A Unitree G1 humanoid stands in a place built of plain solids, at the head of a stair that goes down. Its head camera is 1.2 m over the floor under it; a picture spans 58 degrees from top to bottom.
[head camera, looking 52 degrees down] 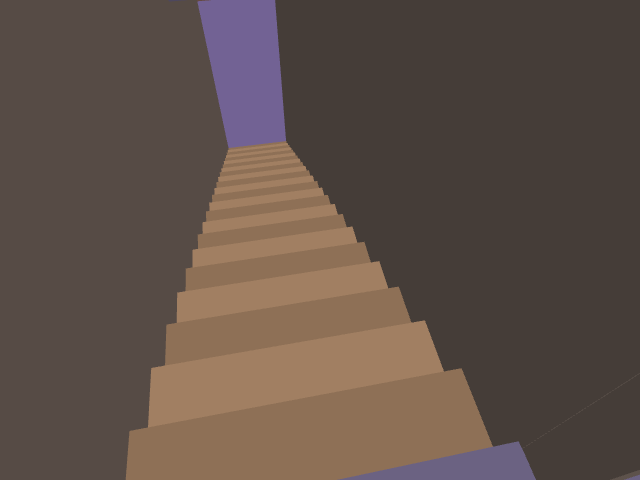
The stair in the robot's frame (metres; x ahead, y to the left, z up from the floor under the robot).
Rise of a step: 0.17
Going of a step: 0.27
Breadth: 1.06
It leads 11 degrees to the left of straight ahead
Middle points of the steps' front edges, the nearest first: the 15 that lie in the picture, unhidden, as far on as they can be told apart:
0.45 0.05 -0.17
0.71 0.10 -0.34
0.97 0.15 -0.51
1.23 0.20 -0.68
1.50 0.25 -0.85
1.76 0.30 -1.02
2.02 0.35 -1.20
2.28 0.40 -1.37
2.55 0.45 -1.54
2.81 0.50 -1.71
3.07 0.55 -1.88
3.33 0.59 -2.05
3.60 0.64 -2.22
3.86 0.69 -2.40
4.12 0.74 -2.57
